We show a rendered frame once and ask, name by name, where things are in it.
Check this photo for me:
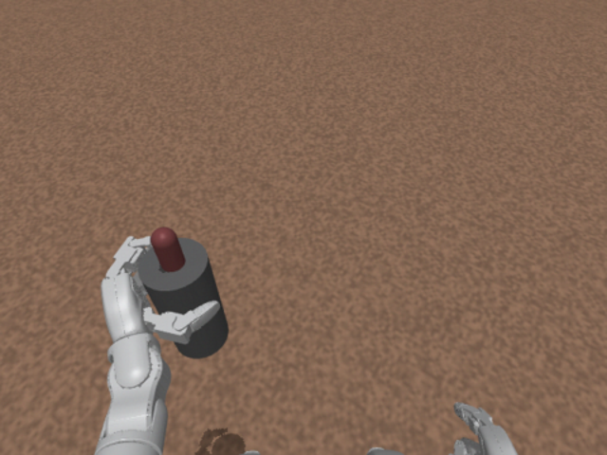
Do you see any bottle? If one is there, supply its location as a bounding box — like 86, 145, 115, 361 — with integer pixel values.
138, 227, 229, 358

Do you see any left robot hand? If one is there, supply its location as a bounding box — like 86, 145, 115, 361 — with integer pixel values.
101, 236, 220, 344

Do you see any left robot arm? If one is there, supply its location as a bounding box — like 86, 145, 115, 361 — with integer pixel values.
94, 333, 171, 455

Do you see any right robot hand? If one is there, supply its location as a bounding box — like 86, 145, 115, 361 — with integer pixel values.
449, 402, 518, 455

